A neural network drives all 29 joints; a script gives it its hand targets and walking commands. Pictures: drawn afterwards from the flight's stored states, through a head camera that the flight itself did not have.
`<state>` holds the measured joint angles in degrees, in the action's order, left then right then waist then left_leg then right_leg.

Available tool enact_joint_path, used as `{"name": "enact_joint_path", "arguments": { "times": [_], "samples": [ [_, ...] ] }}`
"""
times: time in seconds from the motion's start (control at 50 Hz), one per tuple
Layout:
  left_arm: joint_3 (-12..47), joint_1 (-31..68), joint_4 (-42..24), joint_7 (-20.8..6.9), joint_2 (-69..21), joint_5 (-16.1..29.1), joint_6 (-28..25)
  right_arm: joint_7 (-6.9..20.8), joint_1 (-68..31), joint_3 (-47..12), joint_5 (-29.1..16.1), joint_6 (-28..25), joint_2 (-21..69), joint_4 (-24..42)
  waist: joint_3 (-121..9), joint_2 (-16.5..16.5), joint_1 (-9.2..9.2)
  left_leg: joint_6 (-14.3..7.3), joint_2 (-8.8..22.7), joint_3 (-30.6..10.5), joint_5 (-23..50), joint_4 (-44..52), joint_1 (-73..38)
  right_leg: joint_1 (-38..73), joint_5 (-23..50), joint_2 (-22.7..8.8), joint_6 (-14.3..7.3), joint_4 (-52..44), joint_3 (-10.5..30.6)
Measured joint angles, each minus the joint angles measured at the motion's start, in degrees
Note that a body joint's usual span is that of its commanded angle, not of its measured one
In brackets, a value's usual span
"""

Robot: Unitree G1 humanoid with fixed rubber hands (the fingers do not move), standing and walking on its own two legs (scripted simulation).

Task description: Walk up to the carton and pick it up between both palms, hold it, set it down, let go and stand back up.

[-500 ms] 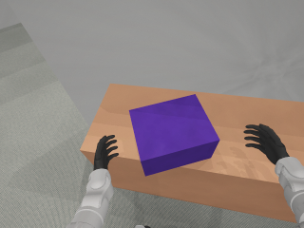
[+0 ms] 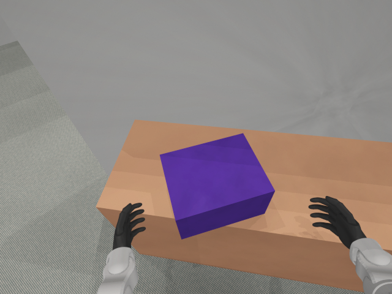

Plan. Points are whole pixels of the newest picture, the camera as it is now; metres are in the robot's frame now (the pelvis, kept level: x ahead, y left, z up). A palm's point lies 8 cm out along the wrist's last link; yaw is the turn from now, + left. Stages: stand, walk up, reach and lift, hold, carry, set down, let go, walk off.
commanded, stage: set down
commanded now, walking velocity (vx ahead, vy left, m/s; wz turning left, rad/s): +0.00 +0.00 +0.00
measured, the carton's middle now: (213, 184) +0.43 +0.04 -0.13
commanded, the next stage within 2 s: let go in 0.98 s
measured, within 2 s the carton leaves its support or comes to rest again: neither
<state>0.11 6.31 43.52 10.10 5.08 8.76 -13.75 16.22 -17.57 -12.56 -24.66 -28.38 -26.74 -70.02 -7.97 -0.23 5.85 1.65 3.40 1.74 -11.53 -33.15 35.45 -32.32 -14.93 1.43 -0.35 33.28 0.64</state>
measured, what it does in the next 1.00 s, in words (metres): stands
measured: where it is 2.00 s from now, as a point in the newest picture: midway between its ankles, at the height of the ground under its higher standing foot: outside the picture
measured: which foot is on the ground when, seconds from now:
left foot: down 0.00-1.00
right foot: down 0.00-1.00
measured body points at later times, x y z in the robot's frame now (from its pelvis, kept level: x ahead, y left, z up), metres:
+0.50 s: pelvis +0.02 +0.00 +0.01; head +0.06 +0.00 +0.46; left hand +0.23 +0.22 -0.07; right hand +0.27 -0.22 -0.07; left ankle +0.04 +0.13 -0.73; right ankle +0.01 -0.12 -0.73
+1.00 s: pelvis +0.03 +0.00 +0.02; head +0.04 +0.00 +0.47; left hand +0.22 +0.22 -0.08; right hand +0.24 -0.20 -0.07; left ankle +0.04 +0.13 -0.73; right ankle +0.01 -0.12 -0.73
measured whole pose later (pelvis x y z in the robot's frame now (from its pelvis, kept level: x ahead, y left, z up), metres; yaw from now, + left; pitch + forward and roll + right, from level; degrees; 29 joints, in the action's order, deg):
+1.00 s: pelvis +0.03 +0.00 +0.02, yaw +0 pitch +1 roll -1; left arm -4.9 -3.4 41.0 0.9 6.7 0.9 2.4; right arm 1.2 -0.5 -7.3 -3.0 -17.9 -11.7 -54.3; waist 0.1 -0.2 1.0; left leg 1.6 3.4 1.7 -12.9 -26.0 13.6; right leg -9.3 -14.9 1.5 -0.4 23.7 0.6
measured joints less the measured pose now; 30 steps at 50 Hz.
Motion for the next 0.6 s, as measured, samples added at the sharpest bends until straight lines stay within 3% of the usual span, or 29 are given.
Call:
{"name": "enact_joint_path", "arguments": {
  "times": [0.38,0.6],
  "samples": [
    [-3.0,-4.7,0.0,-3.2,0.0,-2.3,2.0,-5.6,7.7,0.0,6.5,1.4,5.5,5.4,2.0,0.0,-1.22,0.0,0.0,0.0,-0.4,3.2,-7.1,7.5,0.0,0.1,0.0,-4.0,0.0],
    [-3.8,-6.7,-0.2,-5.6,0.0,-5.0,6.8,-9.5,10.9,0.6,11.9,4.4,9.2,8.2,4.3,0.0,-2.7,0.0,0.0,0.0,-1.1,4.4,-12.9,13.8,0.0,0.1,0.0,-6.4,0.0]
  ]
}}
